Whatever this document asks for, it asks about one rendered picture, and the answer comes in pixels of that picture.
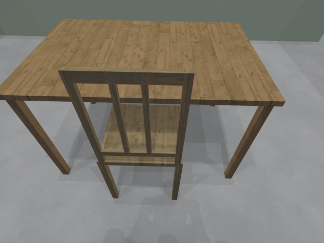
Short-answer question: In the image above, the chair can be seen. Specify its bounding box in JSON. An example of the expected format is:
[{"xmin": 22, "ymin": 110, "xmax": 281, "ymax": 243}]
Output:
[{"xmin": 58, "ymin": 67, "xmax": 194, "ymax": 200}]

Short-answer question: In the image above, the table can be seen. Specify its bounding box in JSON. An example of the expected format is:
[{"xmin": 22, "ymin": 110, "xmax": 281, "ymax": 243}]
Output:
[{"xmin": 0, "ymin": 19, "xmax": 286, "ymax": 179}]

